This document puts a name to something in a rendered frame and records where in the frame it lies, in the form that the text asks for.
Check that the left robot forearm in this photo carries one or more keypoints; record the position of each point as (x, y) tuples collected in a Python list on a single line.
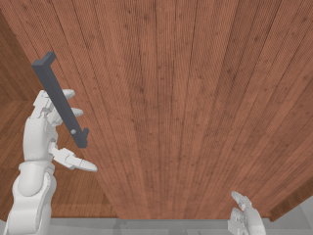
[(33, 190)]

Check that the handle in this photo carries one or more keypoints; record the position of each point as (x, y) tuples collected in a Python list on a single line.
[(43, 70)]

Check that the left robot hand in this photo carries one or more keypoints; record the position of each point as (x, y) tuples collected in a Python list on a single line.
[(40, 129)]

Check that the right robot hand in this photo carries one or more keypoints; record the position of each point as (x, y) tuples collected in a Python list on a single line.
[(249, 220)]

